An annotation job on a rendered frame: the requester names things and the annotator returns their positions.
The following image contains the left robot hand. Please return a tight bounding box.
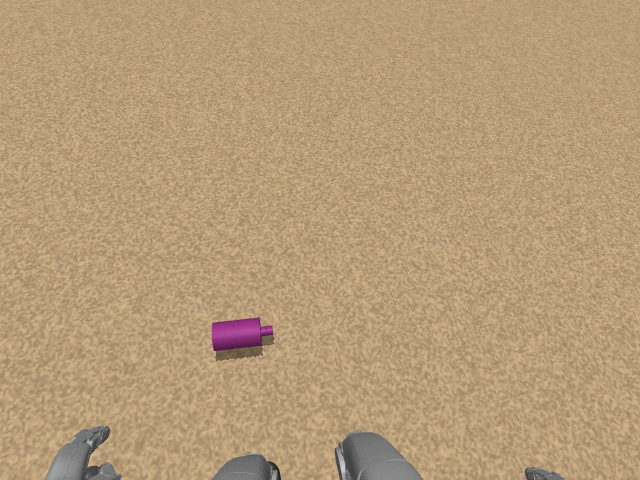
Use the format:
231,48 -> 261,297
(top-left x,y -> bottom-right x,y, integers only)
45,426 -> 122,480

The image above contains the bottle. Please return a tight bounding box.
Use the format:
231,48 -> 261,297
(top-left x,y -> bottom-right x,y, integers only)
212,318 -> 273,351

